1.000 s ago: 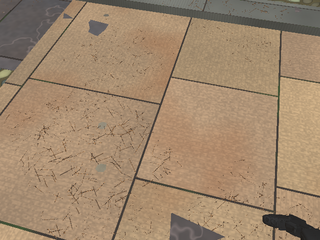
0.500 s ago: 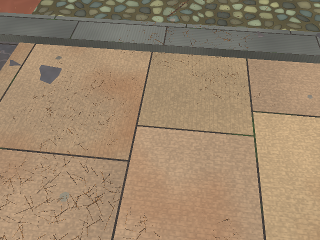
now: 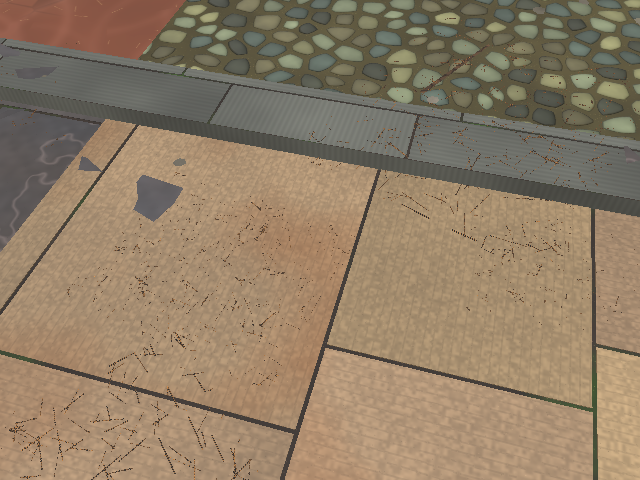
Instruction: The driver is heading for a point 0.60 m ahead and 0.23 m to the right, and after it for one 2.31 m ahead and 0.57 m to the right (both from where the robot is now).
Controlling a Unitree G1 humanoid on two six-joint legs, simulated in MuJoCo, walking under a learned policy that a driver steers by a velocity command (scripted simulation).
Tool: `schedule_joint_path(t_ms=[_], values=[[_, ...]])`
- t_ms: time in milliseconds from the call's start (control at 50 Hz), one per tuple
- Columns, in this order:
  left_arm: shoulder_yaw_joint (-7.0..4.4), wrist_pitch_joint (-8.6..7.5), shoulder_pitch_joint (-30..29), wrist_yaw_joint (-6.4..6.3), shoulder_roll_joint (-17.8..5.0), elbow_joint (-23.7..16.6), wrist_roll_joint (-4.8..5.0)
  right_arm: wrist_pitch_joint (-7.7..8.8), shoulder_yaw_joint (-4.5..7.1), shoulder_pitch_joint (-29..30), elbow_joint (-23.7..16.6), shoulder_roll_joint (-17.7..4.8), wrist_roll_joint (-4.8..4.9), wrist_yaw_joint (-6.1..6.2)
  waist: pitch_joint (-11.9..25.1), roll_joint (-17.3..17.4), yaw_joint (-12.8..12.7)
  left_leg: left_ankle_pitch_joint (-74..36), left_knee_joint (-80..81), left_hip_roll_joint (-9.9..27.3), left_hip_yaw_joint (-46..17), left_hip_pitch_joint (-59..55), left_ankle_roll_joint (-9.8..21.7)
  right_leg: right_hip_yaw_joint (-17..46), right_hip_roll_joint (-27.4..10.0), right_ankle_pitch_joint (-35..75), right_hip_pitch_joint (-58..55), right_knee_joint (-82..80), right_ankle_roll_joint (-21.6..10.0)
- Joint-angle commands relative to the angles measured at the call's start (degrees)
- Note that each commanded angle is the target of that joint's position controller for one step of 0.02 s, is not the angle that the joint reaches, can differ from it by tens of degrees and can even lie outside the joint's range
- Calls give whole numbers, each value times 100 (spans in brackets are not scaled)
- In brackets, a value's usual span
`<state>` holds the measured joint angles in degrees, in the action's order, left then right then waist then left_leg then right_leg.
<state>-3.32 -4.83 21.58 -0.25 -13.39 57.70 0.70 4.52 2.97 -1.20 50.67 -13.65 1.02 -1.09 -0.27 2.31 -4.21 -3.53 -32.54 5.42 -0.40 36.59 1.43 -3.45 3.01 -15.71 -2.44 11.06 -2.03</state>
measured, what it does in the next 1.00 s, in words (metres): walks ahead, turning right: left foot, then right foot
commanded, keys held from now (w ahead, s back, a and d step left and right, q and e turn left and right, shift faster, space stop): w+e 1.00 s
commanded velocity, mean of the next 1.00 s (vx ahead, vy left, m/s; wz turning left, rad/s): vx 0.50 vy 0.00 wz -0.46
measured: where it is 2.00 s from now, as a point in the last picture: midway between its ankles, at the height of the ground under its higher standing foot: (497, 284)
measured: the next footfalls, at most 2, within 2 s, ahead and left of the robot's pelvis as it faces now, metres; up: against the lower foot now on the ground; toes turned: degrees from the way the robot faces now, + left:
left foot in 0.10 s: +0.25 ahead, +0.14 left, +0.00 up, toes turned +1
right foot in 0.66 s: +0.49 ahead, -0.15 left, +0.00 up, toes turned -22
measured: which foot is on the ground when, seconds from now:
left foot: up 0.00-0.08, down 0.10-0.64, up 0.66-1.00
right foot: down 0.00-0.10, up 0.12-0.64, down 0.66-1.00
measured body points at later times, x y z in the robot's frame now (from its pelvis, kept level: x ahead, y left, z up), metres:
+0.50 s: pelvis +0.28 +0.03 +0.00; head +0.29 +0.03 +0.45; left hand +0.48 +0.25 -0.11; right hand +0.23 -0.23 -0.14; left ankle +0.21 +0.14 -0.74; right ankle +0.42 -0.16 -0.68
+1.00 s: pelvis +0.54 -0.09 +0.01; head +0.56 -0.12 +0.45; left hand +0.72 +0.14 -0.11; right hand +0.61 -0.42 -0.09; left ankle +0.79 -0.02 -0.69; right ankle +0.46 -0.14 -0.74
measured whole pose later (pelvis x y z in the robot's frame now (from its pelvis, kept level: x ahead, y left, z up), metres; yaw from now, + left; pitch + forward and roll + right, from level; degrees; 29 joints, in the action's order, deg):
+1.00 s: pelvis +0.54 -0.09 +0.01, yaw -30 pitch +2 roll +0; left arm -4.8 -3.2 18.7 -0.5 -14.8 45.6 1.1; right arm 5.9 3.9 -0.2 44.7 -16.0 -0.1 -0.1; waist -1.5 2.1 -3.8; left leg -1.3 -35.4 4.6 -5.4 37.2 -2.9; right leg 6.8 6.0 -14.0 7.6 19.9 -4.9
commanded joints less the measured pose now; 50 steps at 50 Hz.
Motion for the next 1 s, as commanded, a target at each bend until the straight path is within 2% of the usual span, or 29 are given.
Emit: schedule_joint_path(t_ms=[20,60,80,100,120,140,160,200,220,260,320,380,440,520,560,600,620,640,660,680,700,720,740,760,780,820,880,940,1000], values=[[-222,48,275,-56,-956,-59,43,140,68,695,-548,-455,23,-98,-462,-620,97,388,317,-86,-5,117,167,775,-1822,2225,-152,61,-811],[-252,101,66,-66,-1053,-108,53,189,184,108,-441,-700,15,-100,-116,-766,500,756,472,-359,163,-889,302,816,-1770,3492,-155,722,-691],[-213,125,-59,-62,-969,-160,42,203,323,-777,-176,-944,2,-64,403,-700,936,671,541,-491,261,-2122,438,655,-1476,4012,143,1666,-552],[-119,124,-95,-56,-768,-311,-32,212,454,-1888,60,-1353,-95,-2,1273,-311,1318,567,262,308,-545,-3982,755,426,-1105,2905,1274,3284,-349],[82,21,644,-25,-5,-364,-24,167,554,-2388,193,-1807,-155,14,2099,1135,1004,1530,779,1776,-3129,-6031,1573,239,-82,-456,3588,5459,64],[-5,-95,496,-2,-431,-277,103,155,403,-2392,162,-1297,-111,14,2327,1113,1145,2138,1375,1885,-4025,-5977,1600,1096,-151,-1763,4169,6331,26],[-124,-138,17,-3,-817,-421,236,170,307,-1909,106,-983,-73,34,1419,815,1083,2172,1464,1718,-3120,-5265,1298,1090,-456,-1422,4623,6599,-42],[-174,-96,-484,-78,-769,-534,166,209,200,-1118,2,-615,-127,28,512,228,757,1607,1862,1327,-1813,-3606,976,899,-960,-493,4274,6105,-84],[-216,-3,-376,-93,-683,-495,142,239,151,-916,12,-452,-179,18,326,317,551,1370,2072,1123,-1314,-3106,867,953,-1115,-241,3928,5877,-108],[-200,164,-196,-76,-381,-486,153,263,170,-866,87,-446,-197,18,168,365,380,1088,2367,1041,-770,-2648,882,938,-1206,-35,3643,5665,-114],[-242,283,-542,-79,-384,-691,103,284,241,-970,176,-661,-213,112,-89,144,337,609,2570,1030,-160,-2624,917,1007,-1222,618,4113,5208,-35],[-246,253,-919,0,-365,-847,62,247,264,-1109,221,-755,-222,201,-188,70,402,279,2612,935,378,-2858,834,952,-1146,1482,4341,4345,33],[-177,224,-1536,114,-270,-1065,37,198,284,-1278,229,-860,-176,261,-360,-18,605,171,2657,892,827,-3038,739,542,-1070,1981,4237,3466,25],[-103,227,-2232,261,-216,-1444,45,54,339,-1729,332,-984,-95,278,-599,-82,852,-256,2364,1131,1103,-3914,708,210,-970,1637,4544,2819,-100],[-115,237,-2328,338,-280,-1612,60,-34,374,-1736,319,-1076,-44,276,-568,18,781,-1108,1996,1228,1247,-4236,634,-9,-821,1136,4395,2650,-234],[-215,258,-2026,373,-495,-1673,71,-105,424,-1573,233,-1261,6,299,-217,265,486,-3101,1220,1234,1404,-4363,513,-355,-439,551,3627,2646,-445],[-320,265,-1512,373,-691,-1596,96,-152,441,-1481,193,-1338,22,308,88,352,167,-3870,436,1182,1469,-4306,441,-485,-191,331,2938,2604,-590],[-495,261,-626,328,-998,-1387,112,-179,427,-1344,146,-1347,53,309,548,267,-332,-3760,-744,975,1589,-3883,259,-490,60,725,1645,2139,-803],[-709,312,245,194,-1543,-1183,92,-132,363,-1376,30,-1189,-50,311,1071,-346,-642,-1915,-2529,718,1595,-2448,-35,697,-552,693,-105,1921,-1133],[-745,262,29,167,-2053,-1214,113,53,103,-1817,-280,-258,-224,221,1422,-1675,144,3541,-4415,-552,907,95,-361,3970,-1916,26,-1742,1343,-2152],[-602,189,313,196,-1652,-1347,17,329,142,-1230,-427,-661,37,130,2004,-1073,-243,3783,-4980,-652,-378,779,-241,5092,-2250,-333,-2090,566,-2310],[-506,118,127,202,-1302,-1302,-16,455,194,-739,-576,-844,224,84,1256,-837,-279,3236,-4844,-366,-424,1282,-78,4221,-2095,161,-1685,515,-2006],[-438,75,-268,196,-1070,-1377,31,508,183,-722,-526,-825,145,106,825,-425,-22,2723,-4332,-89,-431,1049,8,3428,-1821,670,-837,561,-1775],[-378,65,-722,189,-879,-1494,22,489,236,-758,-445,-879,-12,147,543,-260,230,2451,-3826,85,-420,589,-24,2870,-1592,1203,21,509,-1612],[-317,56,-958,163,-739,-1605,-26,404,288,-889,-418,-950,-56,148,464,-291,428,2272,-3543,206,-460,160,-69,2563,-1443,1589,557,385,-1549],[-326,37,-959,103,-857,-1644,-15,246,297,-925,-485,-842,-114,151,358,-286,571,2130,-3027,212,-379,-134,-243,2332,-1345,2003,1108,212,-1570],[-390,32,-686,-20,-1118,-1616,16,160,228,-350,-716,-650,-194,183,120,-358,446,1251,-1870,50,-233,-75,-475,1903,-1103,2195,1523,111,-1464],[-394,83,-464,-67,-1119,-1589,45,188,147,260,-897,-507,-154,125,5,-606,189,104,-479,-260,-168,-459,-481,1635,-782,1640,1749,204,-1160],[-398,113,-183,-62,-1113,-1502,67,230,138,656,-1085,-588,-62,55,-31,-741,9,-240,130,-438,-214,-719,-428,1919,-890,1193,1619,376,-1038]])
